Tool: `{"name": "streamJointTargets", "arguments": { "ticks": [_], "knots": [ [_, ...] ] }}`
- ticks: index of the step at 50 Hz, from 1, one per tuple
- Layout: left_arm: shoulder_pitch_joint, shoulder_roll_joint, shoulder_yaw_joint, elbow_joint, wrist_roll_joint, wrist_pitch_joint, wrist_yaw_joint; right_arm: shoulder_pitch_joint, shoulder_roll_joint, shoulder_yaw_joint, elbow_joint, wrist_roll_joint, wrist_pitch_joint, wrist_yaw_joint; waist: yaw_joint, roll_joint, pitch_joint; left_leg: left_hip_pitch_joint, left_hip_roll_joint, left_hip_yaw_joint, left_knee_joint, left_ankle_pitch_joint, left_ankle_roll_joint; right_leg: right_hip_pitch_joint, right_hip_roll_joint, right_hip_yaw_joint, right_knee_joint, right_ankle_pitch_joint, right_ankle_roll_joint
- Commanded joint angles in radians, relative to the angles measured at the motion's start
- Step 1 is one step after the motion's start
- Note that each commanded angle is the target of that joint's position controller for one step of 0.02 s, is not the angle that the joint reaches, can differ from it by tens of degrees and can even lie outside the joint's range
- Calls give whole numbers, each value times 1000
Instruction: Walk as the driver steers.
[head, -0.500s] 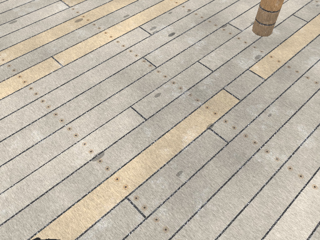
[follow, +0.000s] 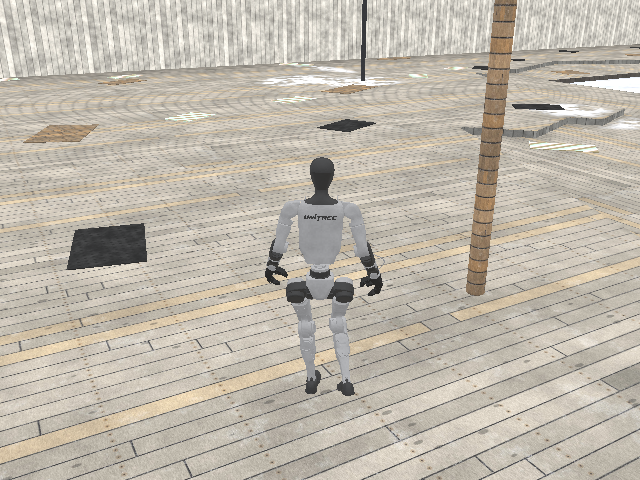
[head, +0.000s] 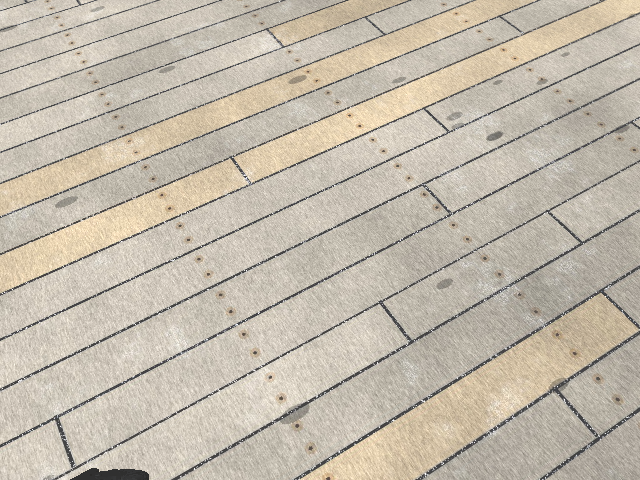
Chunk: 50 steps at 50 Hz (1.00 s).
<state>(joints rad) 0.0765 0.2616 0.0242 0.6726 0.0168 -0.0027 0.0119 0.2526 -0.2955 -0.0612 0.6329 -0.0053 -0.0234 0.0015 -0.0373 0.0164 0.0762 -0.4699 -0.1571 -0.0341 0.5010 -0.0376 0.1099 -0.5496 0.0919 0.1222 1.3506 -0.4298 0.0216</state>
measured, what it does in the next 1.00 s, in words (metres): walks ahead, turning left: right foot, then left foot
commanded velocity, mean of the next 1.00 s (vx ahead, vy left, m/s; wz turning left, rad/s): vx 0.02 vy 0.00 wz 0.43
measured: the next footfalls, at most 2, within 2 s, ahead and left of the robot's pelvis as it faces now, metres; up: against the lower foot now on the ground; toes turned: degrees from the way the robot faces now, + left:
right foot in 0.30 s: +0.21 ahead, -0.15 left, +0.00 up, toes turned +27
left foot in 0.72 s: +0.05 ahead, +0.06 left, +0.00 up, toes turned +22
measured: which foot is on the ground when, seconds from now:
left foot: down 0.00-0.32, up 0.34-0.70, down 0.72-1.00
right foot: up 0.00-0.28, down 0.30-1.00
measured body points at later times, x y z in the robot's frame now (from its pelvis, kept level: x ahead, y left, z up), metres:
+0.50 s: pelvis +0.09 -0.08 +0.02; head +0.13 -0.09 +0.47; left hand +0.13 +0.24 -0.06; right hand +0.36 -0.29 -0.07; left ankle +0.02 +0.06 -0.62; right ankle +0.17 -0.17 -0.72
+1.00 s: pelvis +0.09 -0.05 +0.02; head +0.09 -0.04 +0.47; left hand +0.07 +0.24 -0.11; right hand +0.32 -0.20 -0.09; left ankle +0.02 +0.04 -0.72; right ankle +0.17 -0.17 -0.72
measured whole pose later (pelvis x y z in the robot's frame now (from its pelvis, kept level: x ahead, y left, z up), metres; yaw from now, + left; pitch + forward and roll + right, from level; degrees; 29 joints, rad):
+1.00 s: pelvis +0.09 -0.05 +0.02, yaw +25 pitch -1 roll +0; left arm 0.21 0.25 0.04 0.83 0.01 -0.01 0.02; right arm 0.23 -0.21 -0.01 0.69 -0.02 0.00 -0.01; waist 0.03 0.00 0.01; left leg -0.18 -0.03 -0.05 0.53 -0.33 0.02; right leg -0.25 -0.02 0.04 0.50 -0.23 0.04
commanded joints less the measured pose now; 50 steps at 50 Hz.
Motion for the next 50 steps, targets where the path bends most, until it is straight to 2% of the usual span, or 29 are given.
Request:
{"name": "streamJointTargets", "arguments": {
  "ticks": [1,3,5,8,11,13,14,15,16,17,18,19,20,21,22,25,27,29,30,32,34,35,36,37,38,39,40,43,50],
  "knots": [
    [87,99,36,-45,-2,1,3,-91,-143,-44,-141,9,17,-20,87,-30,-125,75,211,-416,-251,-206,119,-17,-41,9,-261,48,19],
    [57,75,33,-42,1,-7,16,-39,-168,-58,-127,13,30,-33,54,8,-189,132,209,-413,-205,-28,119,10,-20,6,-382,76,50],
    [43,77,35,-37,-11,-5,24,-39,-179,-68,-128,22,47,-45,43,54,-233,178,206,-429,-185,-79,93,24,-15,27,-461,134,63],
    [-8,91,46,-35,-22,-10,28,-54,-172,-74,-139,26,70,-51,15,121,-211,198,185,-473,-188,-248,55,38,-5,42,-571,173,60],
    [-34,101,56,-33,-29,-31,19,-56,-167,-79,-147,21,82,-47,-4,169,-194,232,179,-532,-169,-265,42,93,5,53,-699,160,42],
    [-5,123,70,-19,-32,-45,9,-70,-167,-82,-157,25,84,-44,9,191,-194,247,174,-580,-140,-235,29,173,-1,57,-826,170,20],
    [40,135,78,1,-30,-51,4,-92,-159,-78,-163,30,84,-43,34,189,-202,246,163,-566,-103,-228,12,239,-25,43,-926,242,5],
    [61,160,87,11,-22,-51,3,-75,-128,-67,-161,32,84,-41,32,134,-227,196,121,-521,-18,-333,-17,353,-110,73,-1010,319,-29],
    [25,224,96,-11,1,-40,6,-17,-85,-51,-159,27,83,-36,-15,-72,-244,50,30,-376,165,-537,-58,466,-311,266,-1027,354,-136],
    [28,232,101,-14,38,-32,4,-38,-133,-61,-180,30,69,-28,-11,-303,-195,-73,-52,-207,428,-610,-112,406,-431,452,-1075,463,-274],
    [-4,175,88,-37,29,-34,7,-7,-209,-81,-151,12,58,-23,-19,-229,-185,-101,15,-208,597,-544,-150,374,-451,449,-1054,458,-299],
    [-34,136,76,-51,9,-28,13,4,-220,-85,-116,14,60,-21,-17,-147,-158,-94,31,-189,661,-479,-163,351,-388,330,-1024,432,-260],
    [-38,123,68,-54,-8,-21,17,8,-189,-76,-93,13,69,-27,-9,-95,-139,-101,33,-175,713,-433,-175,349,-326,257,-1010,399,-222],
    [-25,127,62,-50,-17,-16,20,9,-156,-62,-90,10,73,-28,6,-86,-117,-125,30,-162,776,-409,-184,346,-314,236,-1011,428,-224],
    [-10,132,58,-44,-15,-10,21,0,-133,-51,-94,14,73,-27,12,-84,-104,-126,34,-134,792,-402,-191,340,-300,204,-1014,477,-228],
    [52,133,54,-26,-6,2,21,-61,-103,-33,-110,26,63,-34,53,-146,-119,-136,58,-98,665,-394,-208,436,-269,149,-1005,522,-237],
    [66,142,56,-20,-9,4,20,-74,-89,-24,-108,21,61,-38,62,-180,-141,-87,93,-84,525,-404,-216,477,-275,144,-996,515,-240],
    [54,156,59,-17,-14,8,17,-77,-67,-12,-102,17,60,-34,63,-214,-153,30,130,-33,360,-422,-211,444,-275,125,-1001,495,-237],
    [63,167,63,-11,-16,12,16,-81,-68,-12,-98,19,59,-31,73,-232,-151,72,135,-9,296,-423,-208,432,-281,130,-1003,496,-242],
    [89,173,63,2,-21,17,15,-72,-79,-15,-81,23,56,-28,82,-234,-151,131,135,7,166,-381,-195,434,-297,151,-987,515,-247],
    [87,160,56,15,-36,19,16,-22,-60,-13,-45,19,52,-23,46,-204,-146,246,124,28,-81,-213,-157,401,-285,136,-947,554,-221],
    [124,149,52,32,-43,13,16,-16,-65,-12,-38,12,49,-22,44,-180,-143,324,133,6,-178,-114,-125,355,-268,122,-935,538,-184],
    [150,132,45,39,-31,-1,11,-12,-104,-16,-48,0,49,-26,55,-106,-175,436,215,-80,-158,-8,-89,272,-244,87,-896,438,-120],
    [170,75,29,25,-2,-23,0,-34,-182,-33,-49,-18,55,-31,102,120,-195,462,332,-193,-89,156,-13,186,-139,-36,-830,265,-51],
    [105,73,25,21,7,-31,0,-62,-93,-11,-48,-25,48,-19,65,154,-187,328,365,-215,-117,58,44,256,-126,-68,-861,147,-2],
    [76,89,29,27,9,-31,-2,-91,-34,7,-51,-28,38,-11,64,117,-155,287,319,-186,-127,-74,18,301,-130,-63,-876,204,15],
    [61,87,30,38,9,-28,-2,-81,-35,6,-42,-29,31,-9,50,103,-137,269,272,-153,-125,-155,-20,311,-121,-66,-873,249,18],
    [82,98,35,57,2,-17,3,-53,-55,7,-25,-18,13,-9,55,87,-63,197,245,-139,-127,-182,-53,327,-127,-54,-880,299,10],
    [114,92,37,121,-5,-16,11,-29,-40,13,-5,-12,6,-14,57,18,-62,195,222,-123,-112,-151,-55,359,-133,-52,-884,327,11]
  ]
}}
